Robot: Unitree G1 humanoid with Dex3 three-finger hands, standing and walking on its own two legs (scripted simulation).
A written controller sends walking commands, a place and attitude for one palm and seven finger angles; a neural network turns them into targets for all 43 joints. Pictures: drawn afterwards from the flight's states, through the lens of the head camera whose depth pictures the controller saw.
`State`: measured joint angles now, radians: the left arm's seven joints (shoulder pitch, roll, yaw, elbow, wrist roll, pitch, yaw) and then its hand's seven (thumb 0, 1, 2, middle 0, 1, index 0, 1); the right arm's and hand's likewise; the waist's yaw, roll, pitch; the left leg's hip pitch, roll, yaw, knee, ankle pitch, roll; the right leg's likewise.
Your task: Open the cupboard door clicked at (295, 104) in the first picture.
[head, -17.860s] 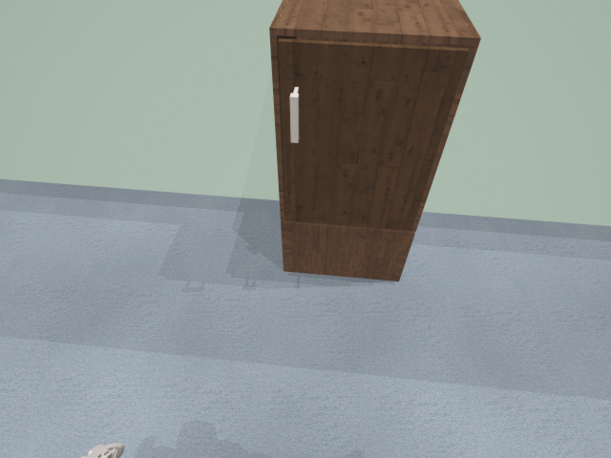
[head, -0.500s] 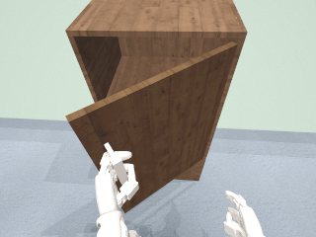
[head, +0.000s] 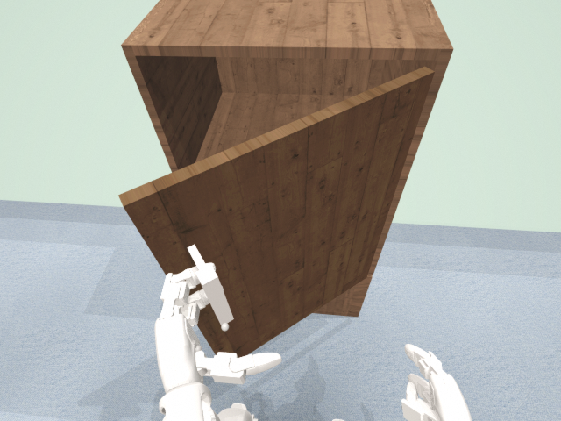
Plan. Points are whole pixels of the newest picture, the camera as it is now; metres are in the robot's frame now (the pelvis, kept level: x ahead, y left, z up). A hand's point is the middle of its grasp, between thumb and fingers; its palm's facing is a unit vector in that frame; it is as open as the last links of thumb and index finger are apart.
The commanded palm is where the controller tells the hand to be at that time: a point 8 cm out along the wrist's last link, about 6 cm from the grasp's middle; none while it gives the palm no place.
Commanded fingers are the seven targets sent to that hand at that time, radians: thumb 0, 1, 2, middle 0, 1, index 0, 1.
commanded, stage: open thumb and fingers to let go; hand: left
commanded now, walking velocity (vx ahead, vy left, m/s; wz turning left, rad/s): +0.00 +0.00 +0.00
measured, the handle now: (210, 286) +0.29 +0.11 +0.06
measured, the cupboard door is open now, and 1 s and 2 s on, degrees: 38 40 40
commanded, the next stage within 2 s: slide the hand sideways off the handle in 0.22 s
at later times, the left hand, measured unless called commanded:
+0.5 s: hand (219, 350) +0.21 +0.09 +0.06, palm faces -0.13 -0.99 -0.01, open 16.4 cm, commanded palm +0.19 +0.12 +0.05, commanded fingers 0.00 -0.50 0.30 -0.15 -0.30 -0.15 -0.30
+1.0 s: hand (192, 374) +0.18 +0.11 +0.06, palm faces -0.10 -0.99 +0.04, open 16.2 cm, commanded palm +0.15 +0.17 +0.05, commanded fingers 0.00 -0.50 0.30 -0.15 -0.30 -0.15 -0.30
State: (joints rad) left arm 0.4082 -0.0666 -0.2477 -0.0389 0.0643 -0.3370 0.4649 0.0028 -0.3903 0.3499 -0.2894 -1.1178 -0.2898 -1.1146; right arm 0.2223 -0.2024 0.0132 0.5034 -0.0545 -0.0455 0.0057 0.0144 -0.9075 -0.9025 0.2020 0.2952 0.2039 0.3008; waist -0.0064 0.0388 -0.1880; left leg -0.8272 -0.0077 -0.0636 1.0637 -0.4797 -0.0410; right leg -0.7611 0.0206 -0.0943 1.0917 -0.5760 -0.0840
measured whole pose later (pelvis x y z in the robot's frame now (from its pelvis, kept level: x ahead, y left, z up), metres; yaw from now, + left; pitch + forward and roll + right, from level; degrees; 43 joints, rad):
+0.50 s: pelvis -0.01 +0.03 +0.00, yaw -1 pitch +13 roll -1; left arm 0.42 0.08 -0.30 -0.11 0.02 -0.36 0.10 -0.01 -0.50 0.30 -0.12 -0.33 -0.11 -0.33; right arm 0.24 -0.22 0.03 0.43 -0.02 -0.04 0.03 0.01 -0.91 -0.90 0.20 0.30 0.21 0.30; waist -0.01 0.05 -0.16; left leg -0.85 -0.02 -0.04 1.12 -0.50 0.00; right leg -0.77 0.01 -0.08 1.11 -0.57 -0.04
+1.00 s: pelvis -0.01 +0.05 -0.01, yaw -2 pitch +14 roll -2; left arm 0.61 0.08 -0.30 -0.27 0.01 -0.35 0.09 -0.01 -0.50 0.30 -0.16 -0.30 -0.19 -0.32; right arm 0.27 -0.20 0.05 0.32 0.00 0.01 0.03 0.01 -0.91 -0.90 0.20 0.30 0.21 0.30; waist -0.01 0.04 -0.17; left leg -0.89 -0.02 -0.01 1.17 -0.52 0.03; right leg -0.80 0.01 -0.05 1.15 -0.58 -0.01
